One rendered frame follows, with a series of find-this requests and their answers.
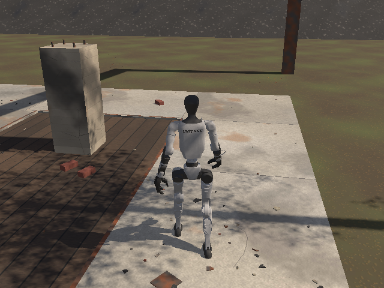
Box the right robot hand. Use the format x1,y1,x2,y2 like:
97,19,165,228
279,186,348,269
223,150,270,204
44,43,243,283
208,158,221,169

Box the robot right foot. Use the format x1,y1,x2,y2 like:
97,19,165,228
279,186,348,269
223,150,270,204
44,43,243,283
203,242,212,259

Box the right robot thigh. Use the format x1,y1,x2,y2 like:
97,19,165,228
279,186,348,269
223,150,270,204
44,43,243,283
200,168,213,218

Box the left robot hand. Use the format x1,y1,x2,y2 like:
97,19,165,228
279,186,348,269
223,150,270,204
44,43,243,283
154,176,168,194

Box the left robot upper arm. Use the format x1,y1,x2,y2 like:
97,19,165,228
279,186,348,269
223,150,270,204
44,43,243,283
165,121,179,155

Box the right robot forearm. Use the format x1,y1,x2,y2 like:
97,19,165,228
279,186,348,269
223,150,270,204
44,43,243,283
213,143,221,161

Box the right robot upper arm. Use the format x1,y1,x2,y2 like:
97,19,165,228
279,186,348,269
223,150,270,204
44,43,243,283
204,120,220,151

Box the left robot forearm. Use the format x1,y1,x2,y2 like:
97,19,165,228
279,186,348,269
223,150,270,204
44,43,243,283
157,146,170,178

